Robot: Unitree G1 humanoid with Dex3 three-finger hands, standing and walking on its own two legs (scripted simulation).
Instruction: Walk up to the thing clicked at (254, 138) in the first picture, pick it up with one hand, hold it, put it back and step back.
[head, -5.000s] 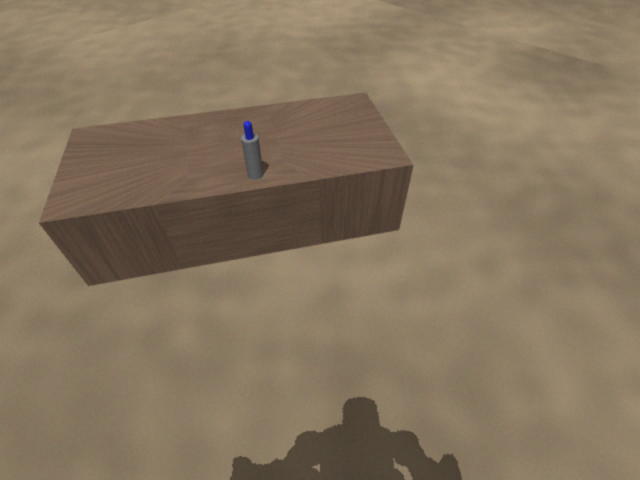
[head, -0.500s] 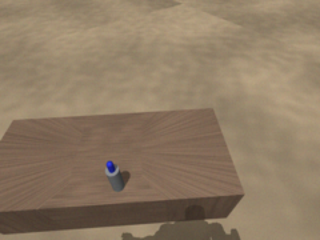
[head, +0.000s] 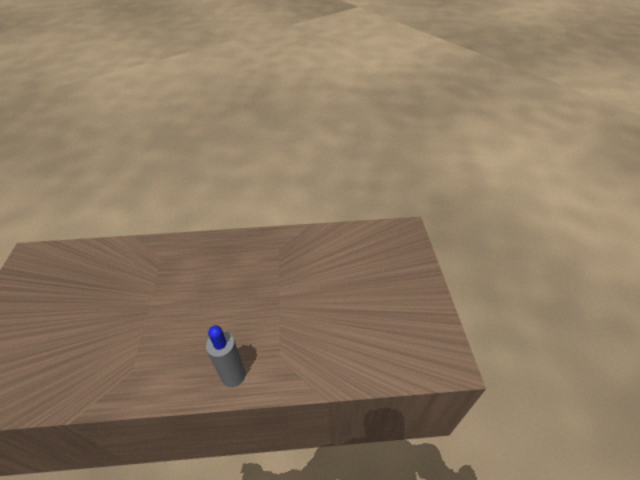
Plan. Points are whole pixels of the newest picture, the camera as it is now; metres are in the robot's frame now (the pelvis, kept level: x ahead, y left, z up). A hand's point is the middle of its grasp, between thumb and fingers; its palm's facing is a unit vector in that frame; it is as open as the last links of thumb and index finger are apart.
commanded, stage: walk up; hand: left
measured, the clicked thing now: (224, 354) +0.44 +0.22 -0.31
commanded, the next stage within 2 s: stand in 0.02 s
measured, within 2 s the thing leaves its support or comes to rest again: neither
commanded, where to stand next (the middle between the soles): +0.05 +0.02 m, yaw +0 degrees
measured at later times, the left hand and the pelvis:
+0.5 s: hand out of the picture +0.08 +0.24 -0.16, palm faces -0.03 -0.94 -0.33, open 7.4 cm; pelvis +0.00 -0.01 +0.00, yaw +0 degrees
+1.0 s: hand out of the picture +0.08 +0.23 -0.15, palm faces -0.03 -0.94 -0.34, open 7.4 cm; pelvis +0.01 -0.02 +0.00, yaw +0 degrees
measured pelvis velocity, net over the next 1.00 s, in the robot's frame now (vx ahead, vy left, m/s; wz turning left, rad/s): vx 0.01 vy -0.02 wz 0.00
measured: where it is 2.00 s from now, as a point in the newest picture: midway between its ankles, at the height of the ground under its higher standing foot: outside the picture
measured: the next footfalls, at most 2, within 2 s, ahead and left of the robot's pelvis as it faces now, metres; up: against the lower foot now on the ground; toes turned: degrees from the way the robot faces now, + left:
none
